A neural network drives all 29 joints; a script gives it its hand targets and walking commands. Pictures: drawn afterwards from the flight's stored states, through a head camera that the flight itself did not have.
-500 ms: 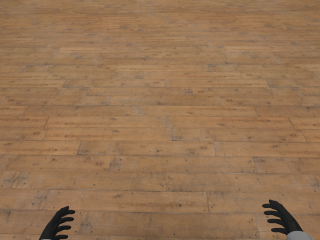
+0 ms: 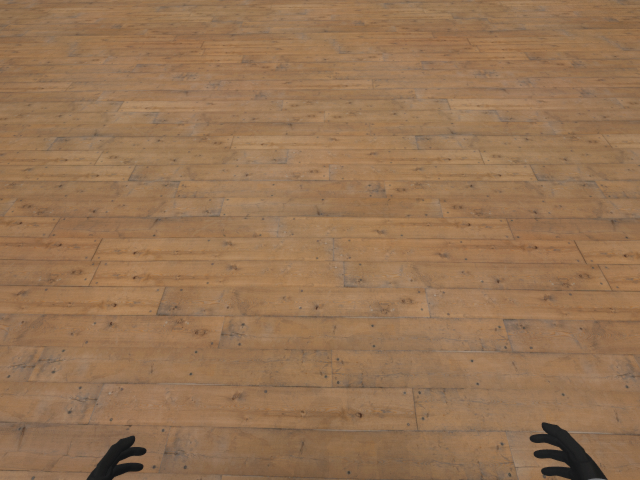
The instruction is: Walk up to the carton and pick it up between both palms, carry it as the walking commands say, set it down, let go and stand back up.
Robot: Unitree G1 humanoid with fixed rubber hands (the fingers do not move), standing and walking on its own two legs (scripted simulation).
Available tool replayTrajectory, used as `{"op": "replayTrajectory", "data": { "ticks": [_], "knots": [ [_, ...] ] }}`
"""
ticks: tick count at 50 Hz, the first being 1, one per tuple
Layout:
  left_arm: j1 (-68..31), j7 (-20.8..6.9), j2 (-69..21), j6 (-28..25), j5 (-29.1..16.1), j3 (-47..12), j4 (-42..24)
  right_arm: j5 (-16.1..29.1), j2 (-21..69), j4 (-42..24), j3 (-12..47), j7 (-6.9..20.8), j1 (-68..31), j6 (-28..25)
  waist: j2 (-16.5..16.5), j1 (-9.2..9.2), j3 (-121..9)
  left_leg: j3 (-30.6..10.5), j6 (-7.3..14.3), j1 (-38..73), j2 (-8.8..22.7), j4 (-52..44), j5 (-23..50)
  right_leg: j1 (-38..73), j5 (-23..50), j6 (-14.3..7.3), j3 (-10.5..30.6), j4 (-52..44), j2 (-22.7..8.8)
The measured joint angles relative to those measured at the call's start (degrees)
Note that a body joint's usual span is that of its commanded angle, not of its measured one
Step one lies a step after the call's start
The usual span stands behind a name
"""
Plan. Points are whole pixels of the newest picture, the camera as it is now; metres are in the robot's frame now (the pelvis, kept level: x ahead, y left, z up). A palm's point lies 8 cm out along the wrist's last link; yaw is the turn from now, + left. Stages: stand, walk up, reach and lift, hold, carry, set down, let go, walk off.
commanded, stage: stand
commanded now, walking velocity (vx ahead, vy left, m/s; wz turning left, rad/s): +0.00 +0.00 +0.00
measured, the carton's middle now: out of the picture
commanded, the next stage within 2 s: walk up in 1.06 s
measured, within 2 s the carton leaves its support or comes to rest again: neither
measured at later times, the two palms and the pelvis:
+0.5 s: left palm out of the picture +0.10 +0.31 -0.09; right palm out of the picture +0.10 -0.31 -0.10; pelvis +0.00 +0.00 +0.01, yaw +0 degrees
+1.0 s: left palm out of the picture +0.11 +0.31 -0.09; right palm out of the picture +0.10 -0.31 -0.10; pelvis +0.00 +0.00 +0.01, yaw +0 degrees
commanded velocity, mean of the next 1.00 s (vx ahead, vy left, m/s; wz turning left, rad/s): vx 0.00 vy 0.00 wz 0.00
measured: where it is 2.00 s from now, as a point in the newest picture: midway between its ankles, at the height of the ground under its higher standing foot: outside the picture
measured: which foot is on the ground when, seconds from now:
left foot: down 0.00-1.00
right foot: down 0.00-1.00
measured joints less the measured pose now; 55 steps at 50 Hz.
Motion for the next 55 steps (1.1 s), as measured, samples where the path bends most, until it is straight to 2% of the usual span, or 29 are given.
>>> {"op": "replayTrajectory", "data": {
  "ticks": [20, 55],
  "knots": [
    [-0.6, 0.2, 0.3, 0.5, 0.0, -0.2, 5.6, 0.0, -0.3, 5.6, 0.1, -0.1, -0.5, 0.4, 0.0, 0.09, 0.1, 0.0, -0.1, 2.8, 0.1, -5.7, 3.1, 2.8, 3.1, 0.0, 0.0, -5.7, 0.1],
    [-0.9, 0.4, 0.4, 0.8, -0.1, 0.0, 6.7, 0.1, -0.4, 6.7, -0.1, -0.4, -0.7, 0.8, 0.0, 0.05, 0.1, 0.0, -0.2, 4.2, 0.1, -7.7, 3.5, 4.1, 3.5, 0.1, 0.0, -7.6, 0.1]
  ]
}}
